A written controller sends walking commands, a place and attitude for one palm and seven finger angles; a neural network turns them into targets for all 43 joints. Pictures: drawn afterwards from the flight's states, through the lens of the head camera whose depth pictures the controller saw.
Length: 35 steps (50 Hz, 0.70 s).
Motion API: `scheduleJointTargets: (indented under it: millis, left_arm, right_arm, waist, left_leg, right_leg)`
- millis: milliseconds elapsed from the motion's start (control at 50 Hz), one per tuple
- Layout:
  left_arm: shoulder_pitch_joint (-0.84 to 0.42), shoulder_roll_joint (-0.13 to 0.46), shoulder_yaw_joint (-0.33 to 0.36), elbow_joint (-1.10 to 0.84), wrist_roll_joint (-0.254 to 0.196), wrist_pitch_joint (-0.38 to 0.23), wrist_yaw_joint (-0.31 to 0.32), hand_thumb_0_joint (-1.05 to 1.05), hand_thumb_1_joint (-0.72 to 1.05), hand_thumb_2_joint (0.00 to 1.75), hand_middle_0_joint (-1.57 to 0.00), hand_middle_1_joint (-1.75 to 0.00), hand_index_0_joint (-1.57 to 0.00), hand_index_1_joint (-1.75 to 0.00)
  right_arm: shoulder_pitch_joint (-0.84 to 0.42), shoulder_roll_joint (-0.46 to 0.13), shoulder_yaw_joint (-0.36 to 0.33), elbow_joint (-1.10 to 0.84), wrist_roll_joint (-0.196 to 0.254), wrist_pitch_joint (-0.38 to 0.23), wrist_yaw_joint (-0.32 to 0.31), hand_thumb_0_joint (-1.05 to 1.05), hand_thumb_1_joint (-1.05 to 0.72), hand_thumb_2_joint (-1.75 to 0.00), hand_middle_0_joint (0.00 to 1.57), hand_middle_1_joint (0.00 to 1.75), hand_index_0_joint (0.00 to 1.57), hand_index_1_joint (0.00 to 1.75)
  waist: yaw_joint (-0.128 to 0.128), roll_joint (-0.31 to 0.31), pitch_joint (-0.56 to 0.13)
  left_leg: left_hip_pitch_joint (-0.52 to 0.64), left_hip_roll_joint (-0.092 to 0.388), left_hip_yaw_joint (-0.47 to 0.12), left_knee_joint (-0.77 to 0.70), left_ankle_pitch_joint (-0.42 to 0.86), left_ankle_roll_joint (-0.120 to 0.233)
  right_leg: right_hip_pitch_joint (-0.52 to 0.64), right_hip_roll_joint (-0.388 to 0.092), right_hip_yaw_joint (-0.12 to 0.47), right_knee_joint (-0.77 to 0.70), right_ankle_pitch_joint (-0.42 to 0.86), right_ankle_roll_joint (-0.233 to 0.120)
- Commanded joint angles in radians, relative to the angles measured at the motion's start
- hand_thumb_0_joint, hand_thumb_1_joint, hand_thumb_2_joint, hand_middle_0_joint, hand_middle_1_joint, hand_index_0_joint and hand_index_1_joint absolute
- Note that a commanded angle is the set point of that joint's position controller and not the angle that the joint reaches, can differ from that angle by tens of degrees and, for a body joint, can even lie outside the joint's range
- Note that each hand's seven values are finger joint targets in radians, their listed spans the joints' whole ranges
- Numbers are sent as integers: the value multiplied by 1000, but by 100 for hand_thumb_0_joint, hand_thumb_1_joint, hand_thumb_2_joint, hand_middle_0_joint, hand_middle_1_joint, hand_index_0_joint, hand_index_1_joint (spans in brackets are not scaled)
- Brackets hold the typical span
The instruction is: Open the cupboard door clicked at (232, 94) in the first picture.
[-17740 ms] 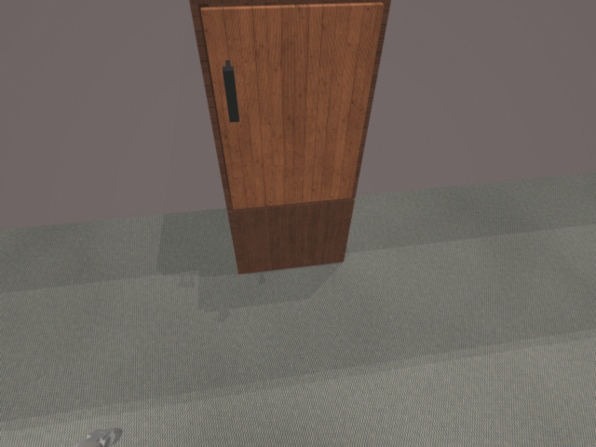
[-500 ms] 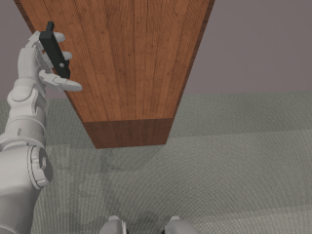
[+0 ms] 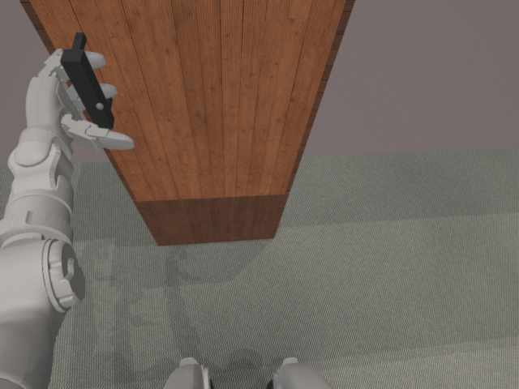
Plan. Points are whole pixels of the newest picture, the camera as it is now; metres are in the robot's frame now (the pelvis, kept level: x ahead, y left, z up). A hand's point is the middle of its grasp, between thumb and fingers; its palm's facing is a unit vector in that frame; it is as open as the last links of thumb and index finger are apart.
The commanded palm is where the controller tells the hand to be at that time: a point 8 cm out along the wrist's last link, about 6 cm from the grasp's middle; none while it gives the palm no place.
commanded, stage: close the thumb around the handle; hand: left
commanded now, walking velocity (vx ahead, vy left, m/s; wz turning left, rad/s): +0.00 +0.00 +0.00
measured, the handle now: (93, 83) +0.56 +0.21 +0.11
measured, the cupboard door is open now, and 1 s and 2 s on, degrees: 0 0 34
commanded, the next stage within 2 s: pull the door open along its arc in 0.74 s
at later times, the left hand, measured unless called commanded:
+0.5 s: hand (102, 107) +0.51 +0.19 +0.11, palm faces +0.00 -1.00 +0.01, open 8.3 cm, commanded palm +0.48 +0.23 +0.10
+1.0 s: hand (104, 110) +0.50 +0.18 +0.11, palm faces +0.01 -1.00 +0.00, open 5.8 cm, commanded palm +0.46 +0.24 +0.10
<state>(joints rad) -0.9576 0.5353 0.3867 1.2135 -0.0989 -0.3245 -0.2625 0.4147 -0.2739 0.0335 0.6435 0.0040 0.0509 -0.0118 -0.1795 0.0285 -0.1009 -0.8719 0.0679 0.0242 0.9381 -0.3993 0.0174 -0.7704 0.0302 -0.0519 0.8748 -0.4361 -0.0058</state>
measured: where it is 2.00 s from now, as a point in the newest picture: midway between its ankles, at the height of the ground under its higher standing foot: outside the picture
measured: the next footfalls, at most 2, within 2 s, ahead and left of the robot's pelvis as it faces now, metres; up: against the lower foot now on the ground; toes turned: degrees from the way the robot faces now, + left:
none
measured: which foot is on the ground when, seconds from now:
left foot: down 0.00-1.00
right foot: down 0.00-1.00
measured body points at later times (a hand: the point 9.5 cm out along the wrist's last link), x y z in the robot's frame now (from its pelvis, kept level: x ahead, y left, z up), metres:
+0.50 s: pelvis +0.00 +0.01 +0.00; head +0.11 +0.02 +0.44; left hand +0.50 +0.24 +0.11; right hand +0.00 -0.26 -0.11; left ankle +0.02 +0.11 -0.69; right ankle -0.02 -0.12 -0.69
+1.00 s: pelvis +0.00 +0.00 +0.00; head +0.10 +0.01 +0.44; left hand +0.50 +0.24 +0.11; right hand +0.00 -0.27 -0.11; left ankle +0.02 +0.11 -0.69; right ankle -0.02 -0.12 -0.69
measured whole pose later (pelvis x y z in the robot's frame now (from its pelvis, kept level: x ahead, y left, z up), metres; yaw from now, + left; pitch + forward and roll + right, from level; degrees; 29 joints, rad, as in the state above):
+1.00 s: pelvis +0.00 +0.00 +0.00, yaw +0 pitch +18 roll -2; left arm -0.89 0.49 0.38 1.15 -0.11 -0.33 -0.23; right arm 0.41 -0.28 0.02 0.63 0.01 0.06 -0.01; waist -0.17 0.03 -0.11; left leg -0.84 0.07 0.03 0.92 -0.40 0.02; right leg -0.75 0.03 -0.04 0.87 -0.43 -0.01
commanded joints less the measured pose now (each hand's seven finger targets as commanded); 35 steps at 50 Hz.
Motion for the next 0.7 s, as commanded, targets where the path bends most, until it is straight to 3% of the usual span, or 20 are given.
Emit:
scheduleJointTargets:
  millis: [0, 80, 140, 160, 240, 260, 300, 340, 400, 440, 500, 520, 680]
  left_arm:
    - [-435, 245, 26, -215, -13, -68, -3, 0, -50, 30, -30, -120, -30, -120]
    - [-465, 223, 8, -243, -17, -71, 4, 0, -33, 37, -31, -122, -31, -122]
    - [-459, 217, 9, -219, -19, -69, 10, 0, -16, 44, -32, -124, -32, -124]
    - [-472, 256, 35, -234, -16, -72, 15, 0, -11, 47, -33, -124, -33, -124]
    - [-448, 214, 13, -262, -14, -80, 15, 0, 12, 56, -34, -127, -34, -127]
    - [-441, 231, 29, -271, -13, -82, 16, 0, 17, 59, -35, -127, -35, -127]
    - [-446, 195, -1, -267, -18, -81, 15, 0, 28, 64, -36, -128, -36, -128]
    - [-429, 214, 23, -255, -22, -78, 17, 0, 40, 68, -36, -130, -36, -130]
    - [-423, 185, 4, -256, -22, -73, 20, 0, 56, 76, -38, -131, -38, -131]
    - [-406, 233, 43, -248, -18, -76, 29, 0, 68, 80, -38, -133, -38, -133]
    - [-413, 176, -1, -270, -15, -81, 31, 0, 84, 88, -40, -134, -40, -134]
    - [-425, 182, 2, -280, -15, -86, 32, 0, 90, 90, -40, -135, -40, -135]
    - [-430, 200, 14, -243, -14, -82, 33, 0, 90, 90, -40, -135, -40, -135]
  right_arm:
    - [160, -177, -68, -56, -1, -13, -15, 0, -90, -90, 20, 30, 20, 30]
    - [156, -176, -69, -55, -1, -13, -14, 0, -90, -90, 20, 30, 20, 30]
    - [160, -179, -67, -52, -3, -15, -15, 0, -90, -90, 20, 30, 20, 30]
    - [161, -183, -69, -51, -3, -14, -15, 0, -90, -90, 20, 30, 20, 30]
    - [164, -176, -71, -52, -5, -16, -11, 0, -90, -90, 20, 30, 20, 30]
    - [162, -178, -74, -52, -5, -15, -11, 0, -90, -90, 20, 30, 20, 30]
    - [157, -175, -73, -51, -4, -14, -9, 0, -90, -90, 20, 30, 20, 30]
    - [158, -179, -74, -52, -4, -13, -9, 0, -90, -90, 20, 30, 20, 30]
    - [148, -173, -73, -56, -3, -12, -7, 0, -90, -90, 20, 30, 20, 30]
    - [155, -180, -72, -57, -5, -10, -10, 0, -90, -90, 20, 30, 20, 30]
    - [146, -169, -74, -61, -3, -10, -7, 0, -90, -90, 20, 30, 20, 30]
    - [144, -170, -74, -59, -5, -11, -5, 0, -90, -90, 20, 30, 20, 30]
    - [141, -174, -73, -53, -1, -9, -11, 0, -90, -90, 20, 30, 20, 30]
  waist:
    - [1, 107, -439]
    - [-8, 131, -436]
    - [-15, 97, -406]
    - [-7, 100, -426]
    - [0, 129, -460]
    - [6, 133, -481]
    - [-4, 127, -452]
    - [3, 98, -439]
    - [5, 111, -426]
    - [11, 80, -424]
    - [7, 102, -430]
    - [9, 114, -427]
    - [3, 79, -412]
  left_leg:
    - [425, -39, -62, -70, 359, 17]
    - [452, -34, -67, -74, 357, 13]
    - [427, -37, -66, -74, 332, 18]
    - [427, -35, -69, -76, 340, 17]
    - [476, -35, -70, -70, 398, 14]
    - [489, -33, -70, -67, 415, 11]
    - [494, -29, -74, -73, 402, 9]
    - [471, -32, -72, -75, 388, 12]
    - [465, -34, -66, -79, 382, 10]
    - [449, -35, -68, -79, 381, 14]
    - [470, -34, -65, -78, 400, 11]
    - [472, -34, -68, -80, 391, 8]
    - [437, -36, -66, -82, 349, 13]
  right_leg:
    - [82, 36, 21, -101, 365, -7]
    - [55, 38, 16, -102, 345, -7]
    - [53, 39, 17, -109, 329, -7]
    - [66, 37, 19, -105, 337, -5]
    - [59, 39, 13, -94, 369, -10]
    - [64, 38, 15, -94, 382, -9]
    - [44, 40, 9, -100, 360, -9]
    - [65, 42, 10, -101, 359, -10]
    - [63, 39, 10, -103, 361, -9]
    - [79, 41, 11, -99, 365, -10]
    - [66, 38, 12, -99, 378, -8]
    - [66, 38, 11, -99, 367, -9]
    - [73, 36, 16, -102, 350, -6]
